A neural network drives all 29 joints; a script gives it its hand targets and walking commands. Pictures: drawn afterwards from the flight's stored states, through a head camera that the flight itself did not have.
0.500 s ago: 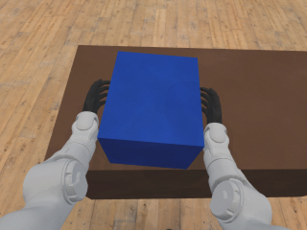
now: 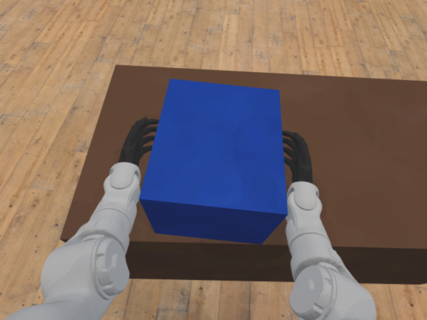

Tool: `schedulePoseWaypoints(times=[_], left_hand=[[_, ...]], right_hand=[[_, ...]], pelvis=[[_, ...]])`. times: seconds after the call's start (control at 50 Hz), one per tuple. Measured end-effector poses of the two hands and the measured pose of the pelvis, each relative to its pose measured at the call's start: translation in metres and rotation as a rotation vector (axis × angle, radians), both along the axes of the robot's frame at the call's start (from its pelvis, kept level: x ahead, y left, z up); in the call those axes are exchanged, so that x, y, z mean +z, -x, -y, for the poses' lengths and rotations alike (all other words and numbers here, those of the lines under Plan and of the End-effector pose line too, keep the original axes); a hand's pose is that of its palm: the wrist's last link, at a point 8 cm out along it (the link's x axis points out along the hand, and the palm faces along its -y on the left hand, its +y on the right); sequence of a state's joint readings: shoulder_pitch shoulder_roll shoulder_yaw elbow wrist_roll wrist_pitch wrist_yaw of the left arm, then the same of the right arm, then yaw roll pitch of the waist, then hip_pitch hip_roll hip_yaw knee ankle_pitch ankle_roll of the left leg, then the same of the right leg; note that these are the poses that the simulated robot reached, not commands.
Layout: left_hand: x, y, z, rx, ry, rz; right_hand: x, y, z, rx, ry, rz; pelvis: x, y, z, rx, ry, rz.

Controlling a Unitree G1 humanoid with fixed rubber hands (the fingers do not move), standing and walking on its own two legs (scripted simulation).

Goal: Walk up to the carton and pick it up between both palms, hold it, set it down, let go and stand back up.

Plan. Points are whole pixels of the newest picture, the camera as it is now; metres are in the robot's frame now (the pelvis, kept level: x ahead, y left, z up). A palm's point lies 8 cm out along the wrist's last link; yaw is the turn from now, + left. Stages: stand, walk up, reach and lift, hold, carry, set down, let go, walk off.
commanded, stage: reach and lift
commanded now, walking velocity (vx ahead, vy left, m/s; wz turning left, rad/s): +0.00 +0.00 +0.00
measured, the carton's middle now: (216, 162) +0.45 -0.02 -0.03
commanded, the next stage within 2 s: none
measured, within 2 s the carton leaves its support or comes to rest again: leaves its support in 1.04 s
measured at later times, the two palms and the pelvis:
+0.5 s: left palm (131, 157) +0.43 +0.15 +0.02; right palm (300, 174) +0.39 -0.18 +0.02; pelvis +0.00 +0.00 +0.00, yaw +0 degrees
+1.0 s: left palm (127, 174) +0.39 +0.15 +0.02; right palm (303, 184) +0.37 -0.18 +0.02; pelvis -0.02 +0.00 +0.00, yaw +1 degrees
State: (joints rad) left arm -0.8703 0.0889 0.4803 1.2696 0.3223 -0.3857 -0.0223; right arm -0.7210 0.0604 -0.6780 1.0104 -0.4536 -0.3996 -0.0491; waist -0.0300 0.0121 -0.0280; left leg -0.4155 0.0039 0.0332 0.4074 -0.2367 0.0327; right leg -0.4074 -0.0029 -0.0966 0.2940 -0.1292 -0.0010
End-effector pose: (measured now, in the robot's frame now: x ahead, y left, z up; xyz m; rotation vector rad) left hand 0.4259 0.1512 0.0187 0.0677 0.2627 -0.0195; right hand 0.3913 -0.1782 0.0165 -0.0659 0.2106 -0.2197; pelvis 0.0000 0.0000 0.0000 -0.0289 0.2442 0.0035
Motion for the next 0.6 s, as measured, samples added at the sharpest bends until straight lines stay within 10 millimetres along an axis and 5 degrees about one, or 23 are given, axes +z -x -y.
schedulePoseWaypoints(times=[0.6], left_hand=[[0.001,0.0044,-0.0017,0.015,-0.004,0.01]], right_hand=[[0.0012,0.0009,-0.0012,0.01,0.009,0.011]], pelvis=[[0.001,-0.0027,0.0012,0.009,0.002,-0.02]])
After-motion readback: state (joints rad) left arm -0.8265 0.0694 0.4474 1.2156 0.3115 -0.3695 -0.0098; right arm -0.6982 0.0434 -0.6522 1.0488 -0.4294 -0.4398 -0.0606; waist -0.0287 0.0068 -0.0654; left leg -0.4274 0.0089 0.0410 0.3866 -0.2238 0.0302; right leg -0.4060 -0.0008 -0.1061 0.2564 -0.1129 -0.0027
